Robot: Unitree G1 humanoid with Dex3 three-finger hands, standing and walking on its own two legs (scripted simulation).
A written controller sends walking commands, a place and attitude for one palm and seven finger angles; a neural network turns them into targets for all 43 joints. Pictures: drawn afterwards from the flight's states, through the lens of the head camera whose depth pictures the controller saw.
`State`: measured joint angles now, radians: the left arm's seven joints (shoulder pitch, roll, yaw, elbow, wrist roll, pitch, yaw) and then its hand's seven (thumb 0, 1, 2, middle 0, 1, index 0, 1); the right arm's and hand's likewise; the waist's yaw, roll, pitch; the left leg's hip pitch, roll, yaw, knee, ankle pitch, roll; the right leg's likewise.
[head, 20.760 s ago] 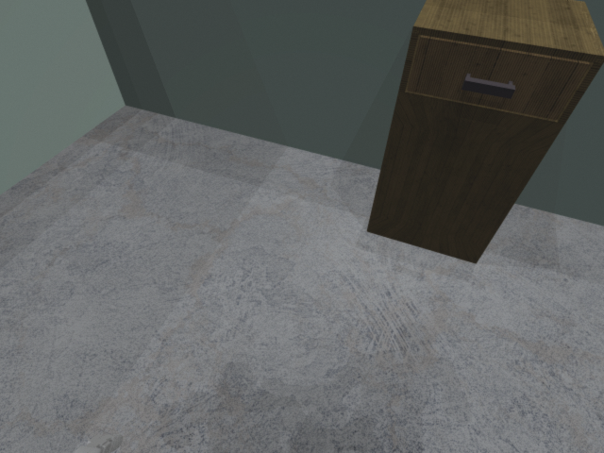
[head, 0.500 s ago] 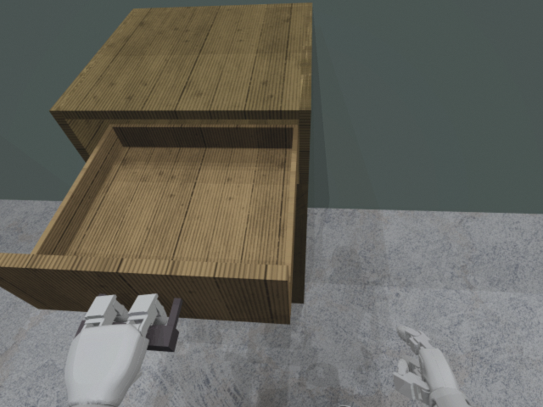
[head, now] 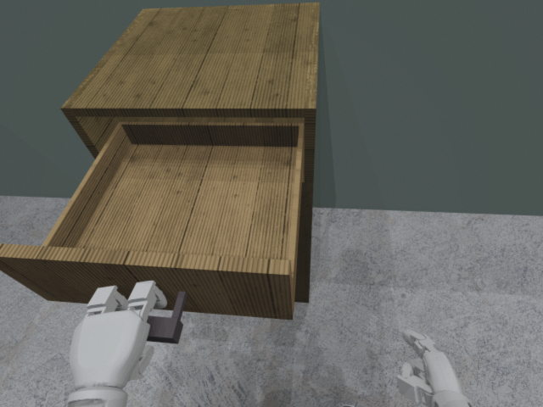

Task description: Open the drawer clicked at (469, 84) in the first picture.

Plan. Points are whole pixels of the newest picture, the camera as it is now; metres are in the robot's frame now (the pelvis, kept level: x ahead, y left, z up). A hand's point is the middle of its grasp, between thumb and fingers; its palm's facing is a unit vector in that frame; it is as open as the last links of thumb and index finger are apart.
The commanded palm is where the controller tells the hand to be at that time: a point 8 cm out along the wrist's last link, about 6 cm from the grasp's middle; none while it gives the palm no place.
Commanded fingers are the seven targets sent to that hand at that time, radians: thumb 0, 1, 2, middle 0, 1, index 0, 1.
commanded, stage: open the thumb to release the handle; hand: left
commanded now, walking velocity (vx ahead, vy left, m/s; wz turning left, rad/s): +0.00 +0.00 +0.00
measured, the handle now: (139, 311) +0.23 +0.23 +0.03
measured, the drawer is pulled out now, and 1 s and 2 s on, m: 0.30 0.29 0.29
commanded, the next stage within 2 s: lift the hand off the handle in 0.16 s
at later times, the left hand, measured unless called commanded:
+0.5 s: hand (134, 347) +0.18 +0.23 +0.01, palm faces +0.03 -0.08 -1.00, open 13.5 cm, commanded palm +0.17 +0.22 +0.06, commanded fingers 0.00 -0.50 0.30 -0.30 -1.20 -0.30 -1.20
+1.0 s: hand (125, 329) +0.19 +0.22 +0.06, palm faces +0.04 -0.09 -1.00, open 13.3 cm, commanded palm +0.17 +0.22 +0.12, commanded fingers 0.00 -0.50 0.30 -0.30 -1.20 -0.30 -1.20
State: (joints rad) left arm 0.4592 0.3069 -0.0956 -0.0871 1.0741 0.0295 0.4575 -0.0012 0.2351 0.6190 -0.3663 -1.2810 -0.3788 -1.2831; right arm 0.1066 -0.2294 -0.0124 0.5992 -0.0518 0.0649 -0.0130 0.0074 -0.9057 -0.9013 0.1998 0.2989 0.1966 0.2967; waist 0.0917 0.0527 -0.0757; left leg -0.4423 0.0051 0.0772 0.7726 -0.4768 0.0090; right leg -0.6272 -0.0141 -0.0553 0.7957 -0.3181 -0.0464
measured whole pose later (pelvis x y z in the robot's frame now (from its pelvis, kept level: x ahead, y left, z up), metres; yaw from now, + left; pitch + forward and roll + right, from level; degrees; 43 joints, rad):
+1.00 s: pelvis -0.01 +0.00 +0.02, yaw +0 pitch +3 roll +1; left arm 0.37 0.35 -0.13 -0.15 1.03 0.07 0.32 0.00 -0.49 0.30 -0.32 -1.20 -0.42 -1.24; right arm 0.08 -0.23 0.00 0.63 -0.04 0.07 -0.03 0.01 -0.90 -0.90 0.20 0.30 0.20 0.30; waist 0.11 0.08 -0.02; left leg -0.27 0.00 0.07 0.61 -0.39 0.01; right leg -0.45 -0.01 -0.06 0.64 -0.24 -0.04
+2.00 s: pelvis -0.01 +0.01 +0.04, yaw +0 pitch -4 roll +0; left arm 0.32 0.49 -0.04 -0.50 0.86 0.20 0.01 0.00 -0.49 0.30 -0.32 -1.20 -0.32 -1.20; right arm 0.04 -0.28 0.06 0.58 0.02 0.16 0.02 0.01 -0.91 -0.90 0.20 0.30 0.20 0.30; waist 0.11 0.14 0.02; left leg -0.04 0.00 0.06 0.40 -0.30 0.02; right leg -0.21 0.00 -0.07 0.41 -0.14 -0.03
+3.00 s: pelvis +0.02 +0.01 +0.03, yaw +3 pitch -3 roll -1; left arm 0.51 0.32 0.26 -0.54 -0.04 -0.16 0.12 -0.01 -0.03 0.50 -0.28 -0.89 -0.28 -0.90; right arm 0.19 -0.20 0.02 0.64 -0.01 -0.18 -0.07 0.01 -0.90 -0.90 0.20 0.30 0.20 0.30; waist 0.05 0.06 0.05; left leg -0.04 0.01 0.02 0.43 -0.35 0.01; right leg -0.18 0.01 -0.11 0.42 -0.19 -0.03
